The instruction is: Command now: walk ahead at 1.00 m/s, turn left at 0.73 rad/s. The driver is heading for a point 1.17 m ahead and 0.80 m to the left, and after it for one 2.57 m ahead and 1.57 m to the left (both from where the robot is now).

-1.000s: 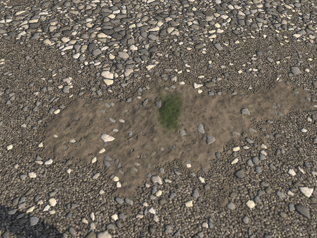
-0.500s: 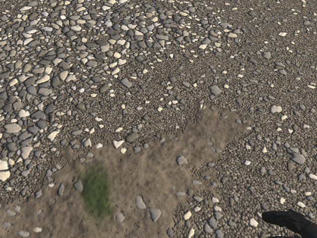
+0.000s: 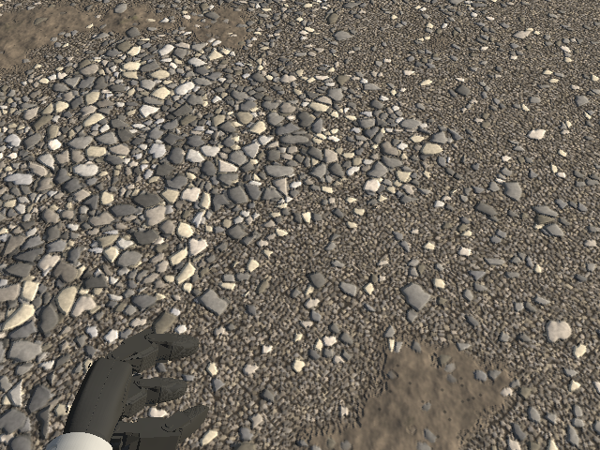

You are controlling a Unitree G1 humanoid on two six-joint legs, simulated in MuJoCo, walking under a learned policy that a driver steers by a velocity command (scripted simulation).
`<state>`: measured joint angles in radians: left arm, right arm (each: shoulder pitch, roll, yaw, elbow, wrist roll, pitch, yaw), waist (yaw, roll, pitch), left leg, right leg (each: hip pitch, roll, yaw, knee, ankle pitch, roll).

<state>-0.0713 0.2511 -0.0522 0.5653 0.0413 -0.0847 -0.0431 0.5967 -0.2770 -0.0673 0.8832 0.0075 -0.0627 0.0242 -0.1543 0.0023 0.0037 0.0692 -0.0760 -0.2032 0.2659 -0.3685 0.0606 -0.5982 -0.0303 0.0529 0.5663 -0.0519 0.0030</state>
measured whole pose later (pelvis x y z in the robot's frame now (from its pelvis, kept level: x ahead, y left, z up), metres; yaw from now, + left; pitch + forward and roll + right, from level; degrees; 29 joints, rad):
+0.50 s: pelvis +0.46 +0.07 -0.04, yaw +27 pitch +1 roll -1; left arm 0.45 0.29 0.04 0.86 0.04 -0.06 0.01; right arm 0.04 -0.33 -0.04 0.62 -0.02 -0.01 0.06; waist 0.04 0.02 0.04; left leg -0.58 -0.10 0.12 0.77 -0.21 0.21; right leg 0.05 -0.07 -0.18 1.02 -0.37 0.04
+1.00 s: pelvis +0.77 +0.17 -0.01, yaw +58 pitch +0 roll -2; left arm 0.03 0.23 0.03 0.59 0.03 -0.03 0.04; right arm 0.20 -0.36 -0.09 0.62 0.03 0.07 -0.03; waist -0.04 0.01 0.11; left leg -0.54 -0.03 -0.06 1.35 -0.47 -0.08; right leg -0.43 0.02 -0.02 0.48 -0.05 -0.01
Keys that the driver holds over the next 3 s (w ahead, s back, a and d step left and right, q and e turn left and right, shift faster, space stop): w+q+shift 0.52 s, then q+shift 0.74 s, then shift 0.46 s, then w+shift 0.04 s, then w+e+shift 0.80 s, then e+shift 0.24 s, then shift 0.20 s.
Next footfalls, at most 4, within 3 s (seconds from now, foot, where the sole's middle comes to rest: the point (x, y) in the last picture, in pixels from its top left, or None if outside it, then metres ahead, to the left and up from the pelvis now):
0.04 right None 0.22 -0.14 -0.77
0.48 left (206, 411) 0.59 0.16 -0.77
0.84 right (164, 279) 0.96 0.25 -0.77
1.28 left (144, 376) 0.70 0.29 -0.77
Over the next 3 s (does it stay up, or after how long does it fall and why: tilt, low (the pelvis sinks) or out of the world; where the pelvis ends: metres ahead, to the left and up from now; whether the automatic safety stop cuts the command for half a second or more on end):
stays up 1.17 0.85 0.00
